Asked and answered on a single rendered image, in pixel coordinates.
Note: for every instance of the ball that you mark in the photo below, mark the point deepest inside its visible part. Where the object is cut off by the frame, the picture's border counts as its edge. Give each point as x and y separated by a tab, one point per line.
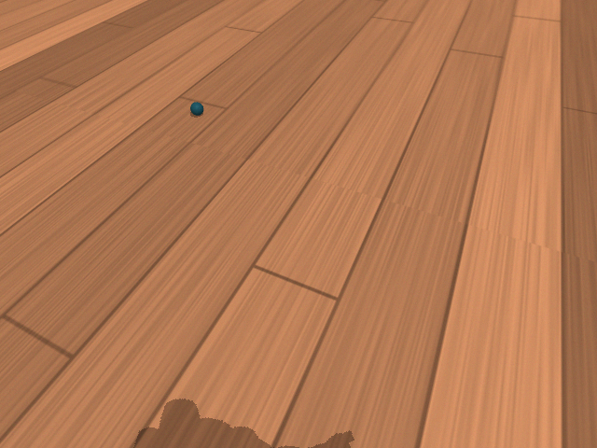
196	108

